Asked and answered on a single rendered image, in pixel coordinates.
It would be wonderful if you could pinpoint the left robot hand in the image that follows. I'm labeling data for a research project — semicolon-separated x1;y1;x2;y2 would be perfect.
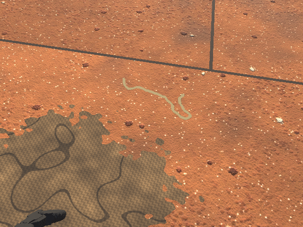
14;209;66;227

